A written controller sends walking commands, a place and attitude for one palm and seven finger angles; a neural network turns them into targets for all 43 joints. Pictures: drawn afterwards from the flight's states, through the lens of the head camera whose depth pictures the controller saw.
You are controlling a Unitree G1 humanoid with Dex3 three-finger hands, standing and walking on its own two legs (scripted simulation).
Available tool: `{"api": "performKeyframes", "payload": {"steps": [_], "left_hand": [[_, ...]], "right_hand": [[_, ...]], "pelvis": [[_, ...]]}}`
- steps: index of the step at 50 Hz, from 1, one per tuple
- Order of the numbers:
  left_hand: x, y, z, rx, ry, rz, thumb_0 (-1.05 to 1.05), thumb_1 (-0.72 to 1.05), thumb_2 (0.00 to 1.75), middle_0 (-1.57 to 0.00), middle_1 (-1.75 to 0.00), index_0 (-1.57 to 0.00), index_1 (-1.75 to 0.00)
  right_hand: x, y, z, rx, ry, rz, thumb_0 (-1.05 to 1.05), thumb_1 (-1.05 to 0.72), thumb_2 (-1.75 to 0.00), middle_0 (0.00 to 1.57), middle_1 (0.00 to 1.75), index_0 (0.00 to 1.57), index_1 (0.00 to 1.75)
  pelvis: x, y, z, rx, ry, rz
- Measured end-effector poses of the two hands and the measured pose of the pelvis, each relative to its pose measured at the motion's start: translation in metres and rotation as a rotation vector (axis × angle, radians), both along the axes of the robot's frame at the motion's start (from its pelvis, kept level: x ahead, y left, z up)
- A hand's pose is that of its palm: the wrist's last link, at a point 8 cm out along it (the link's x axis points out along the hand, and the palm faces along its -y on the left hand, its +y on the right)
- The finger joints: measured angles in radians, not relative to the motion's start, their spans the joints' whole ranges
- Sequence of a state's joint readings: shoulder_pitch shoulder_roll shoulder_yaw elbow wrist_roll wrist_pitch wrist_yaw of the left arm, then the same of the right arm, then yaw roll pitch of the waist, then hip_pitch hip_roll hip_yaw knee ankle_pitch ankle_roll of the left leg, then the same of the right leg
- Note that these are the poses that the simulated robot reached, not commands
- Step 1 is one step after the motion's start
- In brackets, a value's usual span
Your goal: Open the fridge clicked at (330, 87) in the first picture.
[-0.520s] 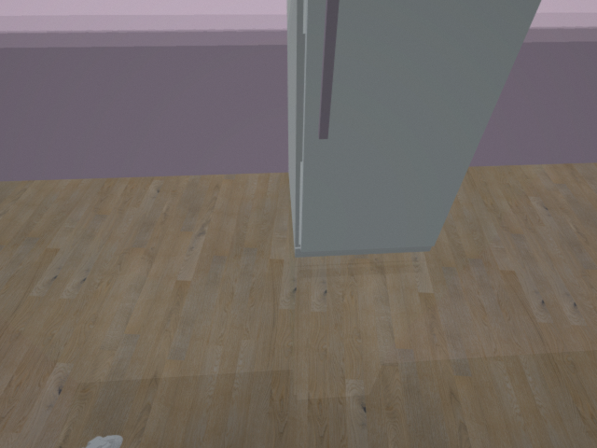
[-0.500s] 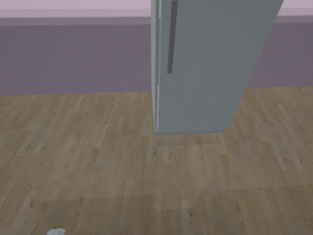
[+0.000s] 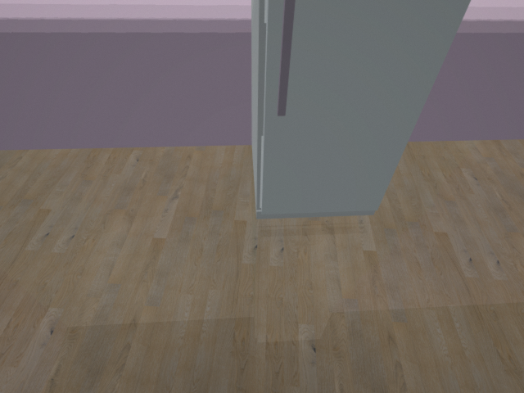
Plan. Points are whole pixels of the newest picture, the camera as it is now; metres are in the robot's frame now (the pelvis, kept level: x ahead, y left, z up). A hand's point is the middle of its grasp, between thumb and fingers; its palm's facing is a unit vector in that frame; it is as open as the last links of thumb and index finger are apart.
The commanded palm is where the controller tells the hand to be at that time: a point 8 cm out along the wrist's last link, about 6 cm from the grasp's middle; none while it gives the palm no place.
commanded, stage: stand and wait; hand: left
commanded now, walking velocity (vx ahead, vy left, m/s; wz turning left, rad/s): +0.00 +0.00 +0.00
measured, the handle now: (284, 57) +0.98 -0.01 +0.07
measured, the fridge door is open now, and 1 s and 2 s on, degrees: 0 0 0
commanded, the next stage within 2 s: look at it before walking up in 0.30 s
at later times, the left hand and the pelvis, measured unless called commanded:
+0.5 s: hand out of the picture +0.08 +0.24 -0.16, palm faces -0.04 -0.94 -0.33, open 7.3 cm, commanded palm none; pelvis +0.00 +0.00 +0.00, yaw +0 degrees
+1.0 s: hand out of the picture +0.09 +0.25 -0.15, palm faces -0.03 -0.94 -0.33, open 7.3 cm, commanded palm none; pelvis +0.01 +0.00 +0.00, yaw +0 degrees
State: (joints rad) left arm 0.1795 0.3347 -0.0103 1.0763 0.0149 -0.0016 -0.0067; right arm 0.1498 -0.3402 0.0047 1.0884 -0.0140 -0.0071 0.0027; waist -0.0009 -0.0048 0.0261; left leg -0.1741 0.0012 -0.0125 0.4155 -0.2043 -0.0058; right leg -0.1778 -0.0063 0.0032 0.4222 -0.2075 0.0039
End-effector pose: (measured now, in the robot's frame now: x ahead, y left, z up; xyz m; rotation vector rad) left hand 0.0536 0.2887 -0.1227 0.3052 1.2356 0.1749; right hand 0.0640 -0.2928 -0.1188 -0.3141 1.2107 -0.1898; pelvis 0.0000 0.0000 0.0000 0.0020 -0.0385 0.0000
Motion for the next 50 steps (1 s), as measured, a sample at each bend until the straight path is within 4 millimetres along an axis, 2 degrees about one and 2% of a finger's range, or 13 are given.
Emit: {"api": "performKeyframes", "payload": {"steps": [6,12,29,50], "left_hand": [[0.0,0.003,0.001,0.008,0.003,0.001,0.01,0.91,0.9,-0.21,-0.3,-0.21,-0.3],[0.006,0.003,0.003,0.01,-0.01,-0.006,0.0,0.91,0.9,-0.21,-0.3,-0.21,-0.3],[0.024,0.001,0.004,0.004,-0.026,-0.02,0.0,0.91,0.9,-0.21,-0.3,-0.21,-0.3],[0.028,0.003,0.007,0.011,-0.028,-0.008,0.0,0.91,0.9,-0.21,-0.3,-0.21,-0.3]], "right_hand": [[-0.01,-0.001,-0.001,0.0,0.024,-0.012,0.01,-0.9,-0.9,0.2,0.3,0.2,0.3],[-0.01,0.0,-0.001,0.004,0.024,-0.015,0.01,-0.9,-0.9,0.2,0.3,0.2,0.3],[0.008,0.002,0.002,0.005,-0.003,-0.008,0.01,-0.9,-0.9,0.2,0.3,0.2,0.3],[0.026,0.0,0.005,-0.001,-0.022,0.009,0.01,-0.9,-0.9,0.2,0.3,0.2,0.3]], "pelvis": [[-0.001,0.0,0.001,0.0,0.0,-0.001],[-0.001,0.0,0.001,0.0,0.002,-0.003],[0.006,0.001,0.002,0.001,0.01,-0.007],[0.013,0.0,0.004,0.0,0.004,-0.002]]}}
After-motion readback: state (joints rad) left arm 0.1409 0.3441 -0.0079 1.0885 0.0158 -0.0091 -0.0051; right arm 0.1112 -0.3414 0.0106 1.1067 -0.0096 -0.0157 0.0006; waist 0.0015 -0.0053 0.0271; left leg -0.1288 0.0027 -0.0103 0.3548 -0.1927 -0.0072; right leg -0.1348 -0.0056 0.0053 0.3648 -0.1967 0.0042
